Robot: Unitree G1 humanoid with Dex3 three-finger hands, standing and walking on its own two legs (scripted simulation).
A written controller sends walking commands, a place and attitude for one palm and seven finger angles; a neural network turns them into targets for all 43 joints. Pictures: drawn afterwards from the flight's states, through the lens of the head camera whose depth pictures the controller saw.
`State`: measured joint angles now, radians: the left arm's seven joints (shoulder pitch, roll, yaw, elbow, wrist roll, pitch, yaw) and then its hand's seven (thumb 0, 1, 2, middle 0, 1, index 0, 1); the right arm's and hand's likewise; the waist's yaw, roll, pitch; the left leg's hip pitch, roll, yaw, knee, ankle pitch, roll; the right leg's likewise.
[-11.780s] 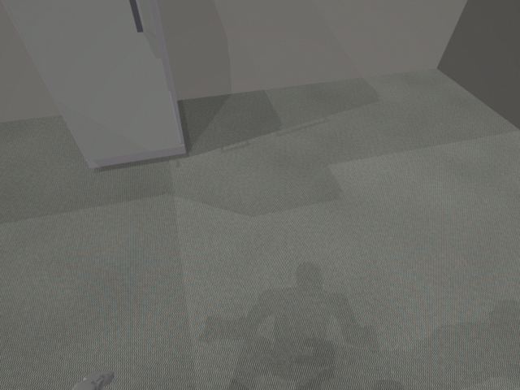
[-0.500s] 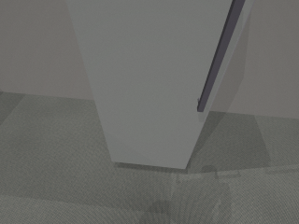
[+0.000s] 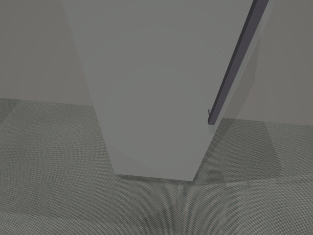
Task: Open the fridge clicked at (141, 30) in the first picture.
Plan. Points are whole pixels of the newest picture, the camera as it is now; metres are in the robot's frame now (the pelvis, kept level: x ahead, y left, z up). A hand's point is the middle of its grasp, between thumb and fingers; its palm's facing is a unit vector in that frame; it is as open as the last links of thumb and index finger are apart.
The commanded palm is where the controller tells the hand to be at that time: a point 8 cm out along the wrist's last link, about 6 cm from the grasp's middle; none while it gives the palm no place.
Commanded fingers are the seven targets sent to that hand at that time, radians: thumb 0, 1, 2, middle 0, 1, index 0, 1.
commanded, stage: come to a stop and stand still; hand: right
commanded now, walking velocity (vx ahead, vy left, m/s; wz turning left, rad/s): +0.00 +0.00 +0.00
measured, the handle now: (230, 67) +0.51 -0.17 +0.18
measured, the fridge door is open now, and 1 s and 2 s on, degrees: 0 0 0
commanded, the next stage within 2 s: look again from close up in 0.24 s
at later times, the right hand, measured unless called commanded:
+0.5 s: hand out of the picture +0.07 -0.20 -0.16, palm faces +0.01 +0.96 -0.29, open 7.4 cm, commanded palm none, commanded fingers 0.00 -0.90 -0.90 0.20 0.30 0.20 0.30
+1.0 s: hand out of the picture +0.04 -0.20 -0.16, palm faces +0.02 +0.97 -0.25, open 7.4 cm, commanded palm none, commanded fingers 0.00 -0.90 -0.90 0.20 0.30 0.20 0.30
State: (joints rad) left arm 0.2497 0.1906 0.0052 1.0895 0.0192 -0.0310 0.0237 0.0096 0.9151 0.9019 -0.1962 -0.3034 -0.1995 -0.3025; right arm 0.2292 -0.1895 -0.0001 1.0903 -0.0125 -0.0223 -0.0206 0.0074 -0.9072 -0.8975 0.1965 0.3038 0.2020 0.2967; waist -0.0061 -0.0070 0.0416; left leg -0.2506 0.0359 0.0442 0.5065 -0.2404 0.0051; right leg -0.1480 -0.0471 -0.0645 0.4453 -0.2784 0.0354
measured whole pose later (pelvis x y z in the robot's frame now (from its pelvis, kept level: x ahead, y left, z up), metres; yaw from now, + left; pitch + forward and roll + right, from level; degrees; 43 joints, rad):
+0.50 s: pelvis +0.01 +0.01 +0.00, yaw -1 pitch -1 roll -1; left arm 0.20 0.24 -0.01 1.11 0.02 -0.02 0.02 0.01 0.91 0.90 -0.20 -0.30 -0.20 -0.30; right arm 0.16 -0.25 0.00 1.09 -0.01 -0.02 -0.01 0.01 -0.91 -0.90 0.20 0.30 0.20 0.30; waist -0.01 -0.01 0.04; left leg -0.21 0.02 0.06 0.46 -0.23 0.02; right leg -0.11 -0.06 -0.05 0.39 -0.26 0.06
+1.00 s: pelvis +0.00 +0.01 +0.00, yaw -1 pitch -1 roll +0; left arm 0.22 0.22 -0.01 1.13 0.02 -0.02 0.01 0.01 0.91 0.90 -0.20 -0.30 -0.20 -0.30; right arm 0.19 -0.24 0.00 1.11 -0.01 -0.02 -0.01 0.01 -0.91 -0.90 0.20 0.30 0.20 0.30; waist -0.01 0.00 0.05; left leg -0.20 0.02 0.07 0.43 -0.21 0.02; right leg -0.12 -0.06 -0.04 0.38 -0.24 0.05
